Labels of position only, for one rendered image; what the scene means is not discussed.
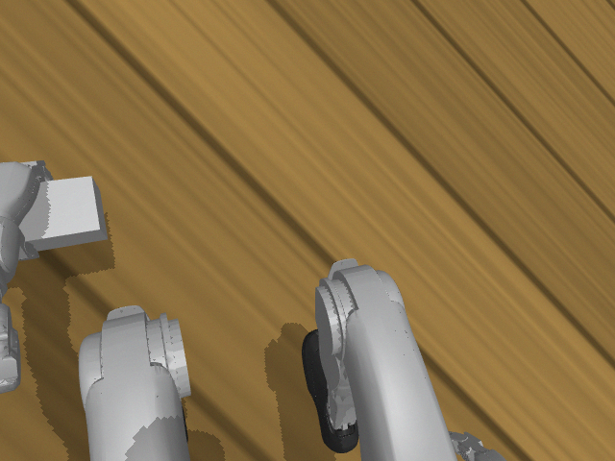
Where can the right robot foot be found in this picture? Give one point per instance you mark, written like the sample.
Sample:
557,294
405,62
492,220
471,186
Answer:
340,441

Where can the right robot hand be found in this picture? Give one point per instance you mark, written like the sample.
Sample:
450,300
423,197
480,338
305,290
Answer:
472,449

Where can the left robot arm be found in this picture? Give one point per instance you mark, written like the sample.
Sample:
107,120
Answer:
10,361

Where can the left robot hand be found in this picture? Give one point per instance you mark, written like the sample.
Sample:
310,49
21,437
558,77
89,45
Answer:
19,185

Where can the carton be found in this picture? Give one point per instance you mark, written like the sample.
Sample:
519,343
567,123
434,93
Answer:
65,213

